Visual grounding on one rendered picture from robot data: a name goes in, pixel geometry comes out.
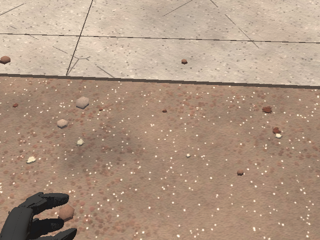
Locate left robot hand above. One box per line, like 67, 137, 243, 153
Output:
0, 192, 77, 240

